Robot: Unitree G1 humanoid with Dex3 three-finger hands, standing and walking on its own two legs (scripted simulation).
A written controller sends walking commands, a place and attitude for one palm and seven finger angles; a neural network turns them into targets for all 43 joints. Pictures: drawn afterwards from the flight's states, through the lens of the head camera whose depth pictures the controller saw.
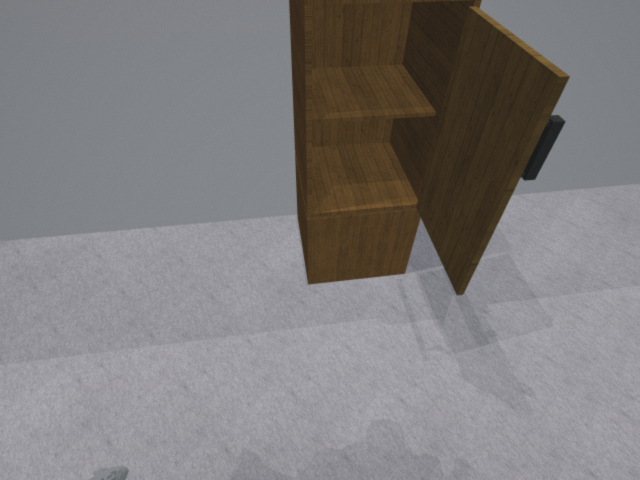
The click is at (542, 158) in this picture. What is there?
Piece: cupboard door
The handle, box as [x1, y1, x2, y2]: [521, 115, 565, 180]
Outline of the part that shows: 558,115 550,116 522,173 521,177 524,180 535,178 565,121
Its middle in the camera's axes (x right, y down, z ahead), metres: +0.42 -0.17 +0.76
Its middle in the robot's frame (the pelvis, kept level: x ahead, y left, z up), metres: +0.71 -0.38 +0.05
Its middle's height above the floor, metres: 0.82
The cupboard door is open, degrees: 90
